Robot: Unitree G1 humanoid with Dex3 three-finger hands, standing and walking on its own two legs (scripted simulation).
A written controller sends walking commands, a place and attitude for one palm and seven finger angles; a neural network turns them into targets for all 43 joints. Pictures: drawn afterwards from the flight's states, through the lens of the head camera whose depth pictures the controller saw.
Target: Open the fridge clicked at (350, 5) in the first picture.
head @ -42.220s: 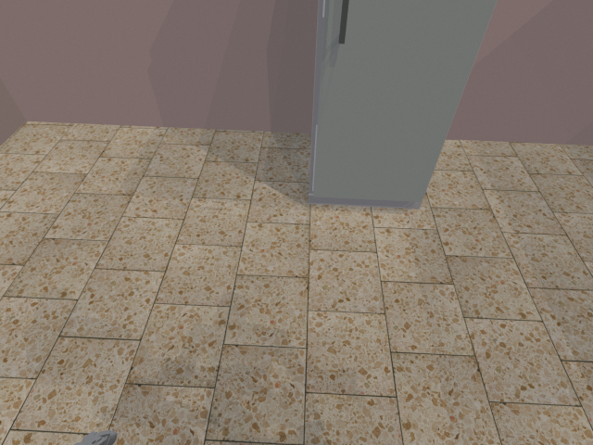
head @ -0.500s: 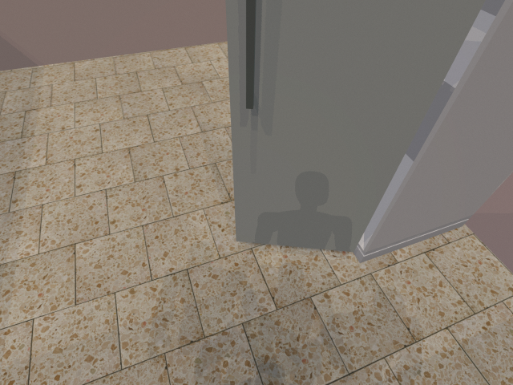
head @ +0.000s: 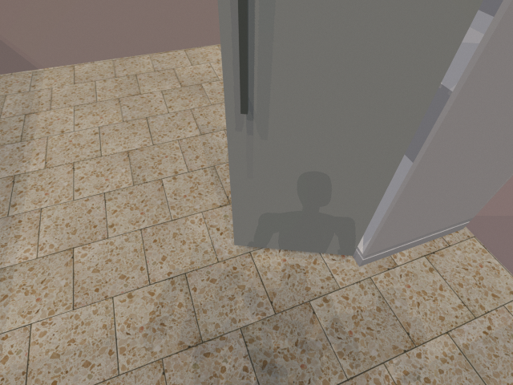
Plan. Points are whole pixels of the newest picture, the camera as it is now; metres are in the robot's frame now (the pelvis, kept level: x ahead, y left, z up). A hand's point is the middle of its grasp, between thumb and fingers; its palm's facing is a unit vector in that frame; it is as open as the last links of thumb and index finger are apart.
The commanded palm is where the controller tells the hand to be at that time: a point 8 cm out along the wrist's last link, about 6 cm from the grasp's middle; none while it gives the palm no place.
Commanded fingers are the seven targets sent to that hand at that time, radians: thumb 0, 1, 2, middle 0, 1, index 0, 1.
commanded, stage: stand and wait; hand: left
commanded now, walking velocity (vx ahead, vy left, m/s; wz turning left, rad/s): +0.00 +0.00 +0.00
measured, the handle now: (244, 10) +0.73 +0.07 +0.25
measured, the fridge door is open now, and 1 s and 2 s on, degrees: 64 64 64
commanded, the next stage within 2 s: none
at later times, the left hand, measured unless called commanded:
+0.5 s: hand out of the picture +0.07 +0.21 -0.17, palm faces -0.03 -0.95 -0.30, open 7.4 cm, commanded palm none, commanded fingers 0.00 0.90 0.90 -0.20 -0.30 -0.20 -0.30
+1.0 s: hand out of the picture +0.05 +0.18 -0.17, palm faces -0.03 -0.97 -0.26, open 7.4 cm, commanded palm none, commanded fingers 0.00 0.90 0.90 -0.20 -0.30 -0.20 -0.30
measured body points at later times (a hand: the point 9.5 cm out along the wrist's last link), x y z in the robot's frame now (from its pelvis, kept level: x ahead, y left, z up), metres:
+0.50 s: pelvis +0.02 -0.01 +0.00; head +0.03 -0.01 +0.45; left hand +0.07 +0.26 -0.14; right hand +0.07 -0.29 -0.15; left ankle +0.04 +0.11 -0.75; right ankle -0.04 -0.12 -0.75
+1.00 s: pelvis +0.02 -0.02 +0.00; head +0.03 -0.02 +0.45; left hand +0.06 +0.24 -0.15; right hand +0.06 -0.28 -0.15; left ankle +0.04 +0.11 -0.75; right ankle -0.04 -0.12 -0.75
